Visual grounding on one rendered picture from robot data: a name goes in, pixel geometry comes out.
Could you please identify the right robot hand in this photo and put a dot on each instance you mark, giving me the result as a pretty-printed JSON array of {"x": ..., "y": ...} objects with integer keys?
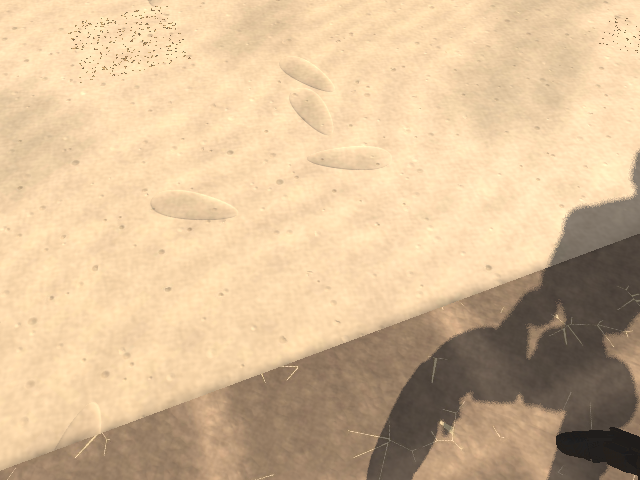
[{"x": 620, "y": 449}]

